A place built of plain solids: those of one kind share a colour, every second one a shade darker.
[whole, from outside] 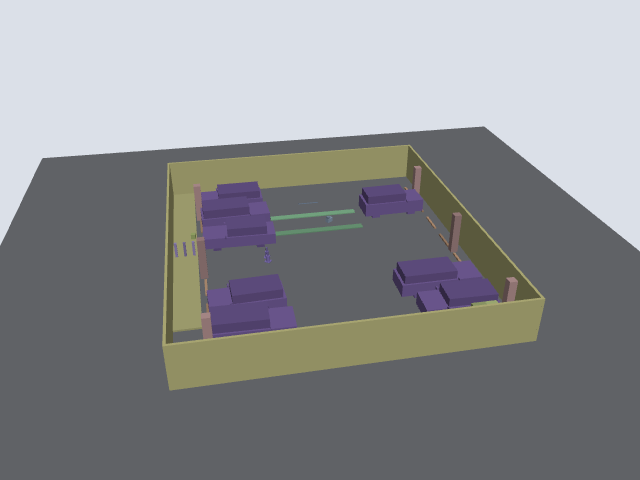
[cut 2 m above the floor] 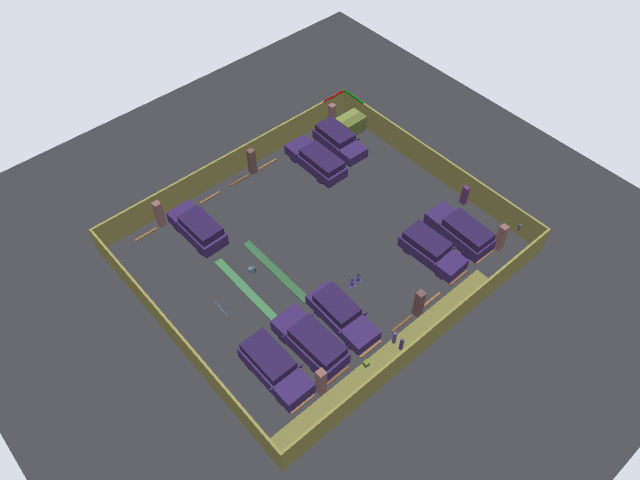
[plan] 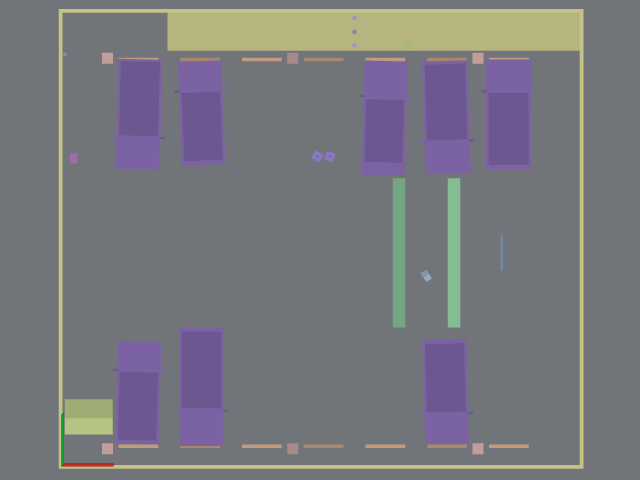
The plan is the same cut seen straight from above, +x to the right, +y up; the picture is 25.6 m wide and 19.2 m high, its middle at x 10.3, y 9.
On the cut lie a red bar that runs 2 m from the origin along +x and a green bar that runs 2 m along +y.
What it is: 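A basement car park deck of the 2000s; 20.7 x 18.1 m, 2.59 m to the soffit, a drive aisle of 6.57 m, bays of 2.47 x 4.8 m, columns of 0.45 m, a walkway of 1.52 m with a kerb of about 0.12 m, a stair door of 0.92 x 2.1 m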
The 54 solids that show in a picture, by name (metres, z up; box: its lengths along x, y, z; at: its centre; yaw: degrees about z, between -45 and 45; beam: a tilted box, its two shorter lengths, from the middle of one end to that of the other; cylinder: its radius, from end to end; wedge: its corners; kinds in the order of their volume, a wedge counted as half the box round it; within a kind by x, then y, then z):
{
 "car_1": {"box": [1.54, 2.72, 0.51], "at": [3.02, 2.35, 1.2], "yaw": -1.5},
 "car_2": {"box": [1.74, 4.09, 0.76], "at": [3.03, 2.89, 0.56], "yaw": -1.5},
 "car_3": {"box": [1.77, 4.4, 0.85], "at": [3.06, 14.03, 0.6], "yaw": -1.5},
 "car_4": {"box": [1.57, 2.97, 0.54], "at": [3.08, 14.65, 1.3], "yaw": -1.5},
 "car_5": {"box": [1.78, 4.73, 0.76], "at": [5.56, 3.13, 0.56]},
 "car_6": {"box": [1.58, 3.08, 0.51], "at": [5.56, 3.81, 1.2]},
 "car_7": {"box": [1.75, 4.15, 0.76], "at": [5.57, 14.08, 0.56], "yaw": 2.2},
 "car_8": {"box": [1.55, 2.74, 0.54], "at": [5.59, 13.55, 1.21], "yaw": 2.2},
 "car_9": {"box": [1.52, 2.51, 0.55], "at": [12.87, 13.36, 1.16], "yaw": -1.6},
 "car_10": {"box": [1.72, 4.58, 0.71], "at": [12.89, 13.87, 0.53], "yaw": -1.6},
 "car_11": {"box": [1.57, 2.74, 0.57], "at": [15.32, 3.49, 1.34], "yaw": 1.4},
 "car_12": {"box": [1.77, 4.17, 0.87], "at": [15.33, 2.94, 0.62], "yaw": 1.4},
 "car_13": {"box": [1.62, 3.03, 0.58], "at": [15.34, 14.52, 1.37], "yaw": 1.7},
 "car_14": {"box": [1.82, 4.51, 0.9], "at": [15.36, 13.91, 0.63], "yaw": 1.7},
 "car_15": {"box": [1.61, 2.89, 0.53], "at": [17.84, 13.45, 1.32]},
 "car_16": {"box": [1.81, 4.38, 0.87], "at": [17.84, 14.03, 0.62]},
 "wall_1": {"box": [0.15, 18.39, 2.67], "at": [-0.07, 9.04, 1.28]},
 "wall_2": {"box": [20.99, 0.15, 2.67], "at": [10.35, -0.07, 1.28]},
 "wall_3": {"box": [20.99, 0.15, 2.67], "at": [10.35, 18.16, 1.28]},
 "wall_4": {"box": [0.15, 18.39, 2.67], "at": [20.77, 9.04, 1.28]},
 "walkway_1": {"box": [16.49, 1.52, 0.16], "at": [12.45, 17.33, 0.03]},
 "bike_hold_1": {"box": [1.92, 0.76, 1.29], "at": [1.05, 1.6, 0.59]},
 "bike_hold_2": {"box": [1.92, 0.76, 1.29], "at": [1.05, 2.25, 0.59]},
 "column_1": {"box": [0.45, 0.45, 2.64], "at": [1.8, 0.65, 1.27]},
 "column_2": {"box": [0.45, 0.45, 2.64], "at": [1.8, 16.27, 1.27]},
 "column_3": {"box": [0.45, 0.45, 2.64], "at": [9.21, 0.65, 1.27]},
 "column_4": {"box": [0.45, 0.45, 2.64], "at": [9.21, 16.27, 1.27]},
 "column_5": {"box": [0.45, 0.45, 2.64], "at": [16.62, 0.65, 1.27]},
 "column_6": {"box": [0.45, 0.45, 2.64], "at": [16.62, 16.27, 1.27]},
 "hump_1": {"box": [0.5, 5.97, 0.12], "at": [13.46, 8.48, 0.01]},
 "hump_2": {"box": [0.5, 5.97, 0.12], "at": [15.66, 8.48, 0.01]},
 "wheelstop_1": {"box": [1.6, 0.15, 0.15], "at": [3.04, 0.75, 0.03]},
 "wheelstop_2": {"box": [1.6, 0.15, 0.15], "at": [3.04, 16.22, 0.03]},
 "wheelstop_3": {"box": [1.6, 0.15, 0.15], "at": [5.5, 0.75, 0.03]},
 "wheelstop_4": {"box": [1.6, 0.15, 0.15], "at": [5.5, 16.22, 0.03]},
 "wheelstop_5": {"box": [1.6, 0.15, 0.15], "at": [7.97, 0.75, 0.03]},
 "wheelstop_6": {"box": [1.6, 0.15, 0.15], "at": [7.97, 16.22, 0.03]},
 "wheelstop_7": {"box": [1.6, 0.15, 0.15], "at": [10.45, 0.75, 0.03]},
 "wheelstop_8": {"box": [1.6, 0.15, 0.15], "at": [10.45, 16.22, 0.03]},
 "wheelstop_9": {"box": [1.6, 0.15, 0.15], "at": [12.91, 0.75, 0.03]},
 "wheelstop_10": {"box": [1.6, 0.15, 0.15], "at": [12.91, 16.22, 0.03]},
 "wheelstop_11": {"box": [1.6, 0.15, 0.15], "at": [15.38, 0.75, 0.03]},
 "wheelstop_12": {"box": [1.6, 0.15, 0.15], "at": [15.38, 16.22, 0.03]},
 "wheelstop_13": {"box": [1.6, 0.15, 0.15], "at": [17.86, 0.75, 0.03]},
 "wheelstop_14": {"box": [1.6, 0.15, 0.15], "at": [17.86, 16.22, 0.03]},
 "pay_station_1": {"box": [0.3, 0.4, 1.5], "at": [0.45, 12.27, 0.7]},
 "bollard_1": {"box": [0.16, 0.16, 1.0], "at": [11.68, 16.79, 0.56]},
 "bollard_2": {"box": [0.16, 0.16, 1.0], "at": [11.68, 17.33, 0.56]},
 "bollard_3": {"box": [0.16, 0.16, 1.0], "at": [11.68, 17.87, 0.56]},
 "mop_bucket_1": {"box": [0.27, 0.41, 0.34], "at": [14.55, 7.57, 0.12], "yaw": 32.8},
 "waste_bin_1": {"box": [0.29, 0.29, 0.37], "at": [13.82, 16.79, 0.25], "yaw": -7.9},
 "cone_1": {"box": [0.36, 0.36, 0.08], "at": [10.2, 12.35, -0.01], "yaw": -32.6},
 "cone_2": {"box": [0.36, 0.36, 0.08], "at": [10.7, 12.35, -0.01], "yaw": -17.8},
 "cable_cover_1": {"box": [0.11, 1.44, 0.07], "at": [17.57, 8.48, -0.02]}
}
